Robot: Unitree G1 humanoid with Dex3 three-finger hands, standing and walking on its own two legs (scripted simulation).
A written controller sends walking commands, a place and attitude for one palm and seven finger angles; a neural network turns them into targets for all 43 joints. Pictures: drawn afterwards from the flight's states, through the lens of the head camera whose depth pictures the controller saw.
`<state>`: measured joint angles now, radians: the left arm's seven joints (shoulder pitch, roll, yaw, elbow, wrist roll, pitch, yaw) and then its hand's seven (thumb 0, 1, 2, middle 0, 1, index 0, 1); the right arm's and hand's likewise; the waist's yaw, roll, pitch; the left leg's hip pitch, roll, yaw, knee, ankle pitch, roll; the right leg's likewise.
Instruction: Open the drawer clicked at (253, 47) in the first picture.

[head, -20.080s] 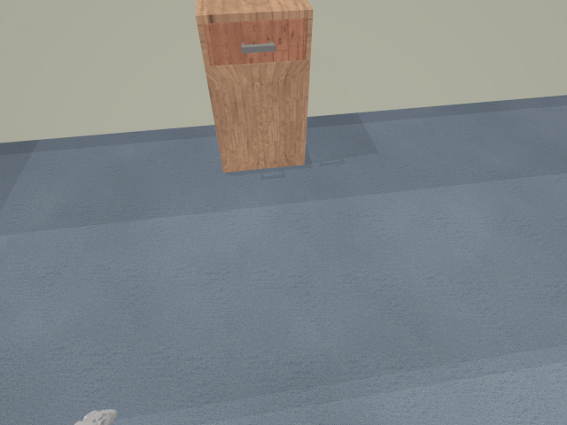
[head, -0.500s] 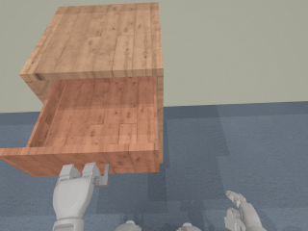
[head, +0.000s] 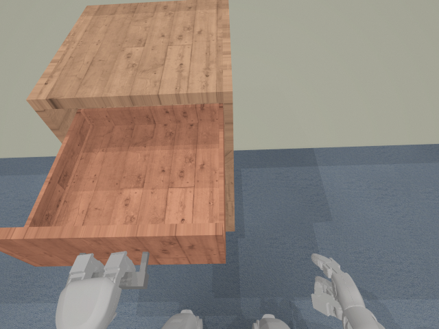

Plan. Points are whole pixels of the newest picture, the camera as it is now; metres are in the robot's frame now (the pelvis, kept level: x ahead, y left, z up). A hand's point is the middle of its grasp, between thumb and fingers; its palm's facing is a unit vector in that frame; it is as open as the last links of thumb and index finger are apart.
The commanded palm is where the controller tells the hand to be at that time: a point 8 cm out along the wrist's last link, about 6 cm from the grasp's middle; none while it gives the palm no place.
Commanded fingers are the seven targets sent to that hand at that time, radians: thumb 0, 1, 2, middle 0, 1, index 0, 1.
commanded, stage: pull the drawer open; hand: left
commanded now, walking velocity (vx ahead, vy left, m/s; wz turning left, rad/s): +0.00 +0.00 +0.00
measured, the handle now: (111, 269) +0.23 +0.21 -0.01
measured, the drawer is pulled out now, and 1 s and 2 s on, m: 0.30 0.30 0.30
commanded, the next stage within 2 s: open the thumb to release the handle in 0.16 s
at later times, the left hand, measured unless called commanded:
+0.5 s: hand (105, 304) +0.17 +0.21 -0.03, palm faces -0.04 -0.09 -1.00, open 6.9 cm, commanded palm +0.15 +0.21 +0.02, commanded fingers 0.00 -0.01 0.51 -0.34 -1.25 -0.34 -1.25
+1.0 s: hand (106, 304) +0.17 +0.21 -0.03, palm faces -0.02 -0.07 -1.00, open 13.7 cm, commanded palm +0.16 +0.21 +0.02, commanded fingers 0.00 -0.50 0.30 -0.30 -1.20 -0.30 -1.20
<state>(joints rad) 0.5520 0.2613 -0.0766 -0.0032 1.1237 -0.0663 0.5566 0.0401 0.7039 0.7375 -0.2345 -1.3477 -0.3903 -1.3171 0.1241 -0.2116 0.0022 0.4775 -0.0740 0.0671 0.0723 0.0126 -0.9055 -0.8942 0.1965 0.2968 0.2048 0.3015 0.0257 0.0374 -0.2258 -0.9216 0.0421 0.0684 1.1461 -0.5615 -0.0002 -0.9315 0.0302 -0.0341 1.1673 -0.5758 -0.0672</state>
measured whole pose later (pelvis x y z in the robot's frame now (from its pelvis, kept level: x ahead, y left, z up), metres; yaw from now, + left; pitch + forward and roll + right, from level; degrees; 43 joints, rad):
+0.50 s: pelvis -0.01 -0.01 +0.00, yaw +1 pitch +20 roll +1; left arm 0.48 0.27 -0.08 0.05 1.11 -0.05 0.60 0.00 0.51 0.73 -0.31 -1.31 -0.38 -1.30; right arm 0.13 -0.23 -0.03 0.53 -0.07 0.07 0.03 0.01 -0.91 -0.89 0.20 0.30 0.20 0.30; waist 0.04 0.05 -0.20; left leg -0.95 0.03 0.04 1.15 -0.55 -0.01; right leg -0.95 0.02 -0.06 1.18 -0.57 -0.07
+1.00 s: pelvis -0.02 -0.01 +0.01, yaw +2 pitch +18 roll +1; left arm 0.36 0.28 -0.10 0.16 1.11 -0.01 0.60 0.00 -0.46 0.32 -0.29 -1.22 -0.32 -1.21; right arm 0.14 -0.24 -0.02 0.56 -0.05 0.06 0.00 0.01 -0.91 -0.89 0.20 0.30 0.20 0.30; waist 0.02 0.05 -0.20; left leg -0.92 0.03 0.02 1.11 -0.50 -0.01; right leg -0.91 0.02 -0.08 1.13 -0.52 -0.08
